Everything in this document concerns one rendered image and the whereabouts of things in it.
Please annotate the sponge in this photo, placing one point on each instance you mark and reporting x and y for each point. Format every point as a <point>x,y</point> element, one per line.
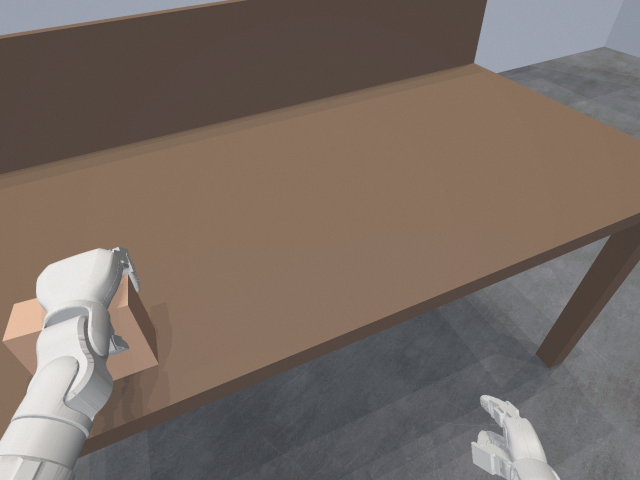
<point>127,316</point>

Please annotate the left robot forearm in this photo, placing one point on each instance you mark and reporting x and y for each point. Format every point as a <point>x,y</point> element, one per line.
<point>70,386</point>

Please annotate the table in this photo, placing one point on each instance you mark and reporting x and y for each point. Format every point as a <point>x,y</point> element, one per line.
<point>290,177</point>

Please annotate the right robot hand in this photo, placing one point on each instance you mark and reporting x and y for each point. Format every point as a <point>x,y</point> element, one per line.
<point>495,453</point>

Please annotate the right robot forearm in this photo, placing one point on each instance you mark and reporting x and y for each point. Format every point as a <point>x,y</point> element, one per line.
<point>532,469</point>

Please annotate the left robot hand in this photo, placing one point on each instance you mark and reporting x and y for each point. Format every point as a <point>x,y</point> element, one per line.
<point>94,276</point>

